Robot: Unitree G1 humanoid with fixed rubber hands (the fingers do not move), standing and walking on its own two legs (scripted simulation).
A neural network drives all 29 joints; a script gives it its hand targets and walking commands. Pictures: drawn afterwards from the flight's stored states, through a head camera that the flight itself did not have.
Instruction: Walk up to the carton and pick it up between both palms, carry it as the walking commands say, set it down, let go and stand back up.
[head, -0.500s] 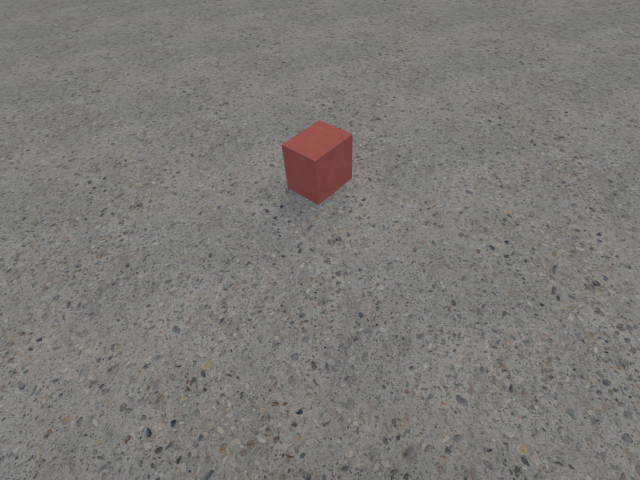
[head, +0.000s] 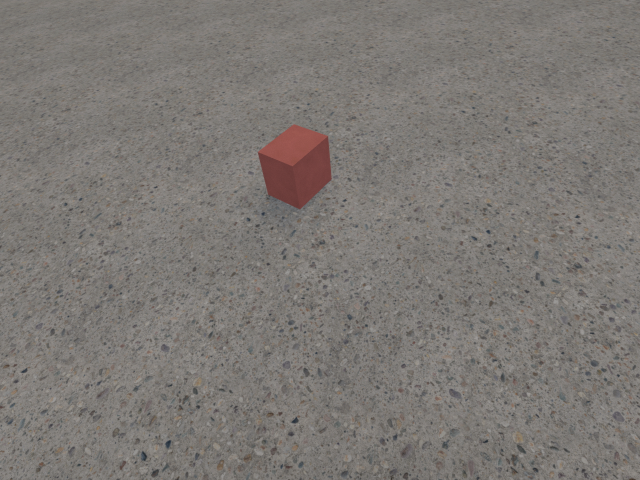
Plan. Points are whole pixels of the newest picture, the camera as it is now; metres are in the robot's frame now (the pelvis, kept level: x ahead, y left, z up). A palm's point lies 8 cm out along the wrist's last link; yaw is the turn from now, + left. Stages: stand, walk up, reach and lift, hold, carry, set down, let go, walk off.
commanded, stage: walk up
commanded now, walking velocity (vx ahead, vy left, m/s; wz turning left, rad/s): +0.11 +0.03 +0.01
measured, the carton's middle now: (296, 166) +1.55 +0.20 -0.65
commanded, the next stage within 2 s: none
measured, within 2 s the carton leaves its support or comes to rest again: neither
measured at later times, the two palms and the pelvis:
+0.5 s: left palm out of the picture +0.13 +0.28 -0.13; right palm out of the picture +0.08 -0.23 -0.13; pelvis +0.05 +0.03 +0.00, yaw +2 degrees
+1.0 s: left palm out of the picture +0.06 +0.29 -0.14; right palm out of the picture +0.16 -0.22 -0.12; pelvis +0.05 +0.03 -0.01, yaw +7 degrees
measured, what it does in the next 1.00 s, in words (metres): steps on the spot: left foot, then right foot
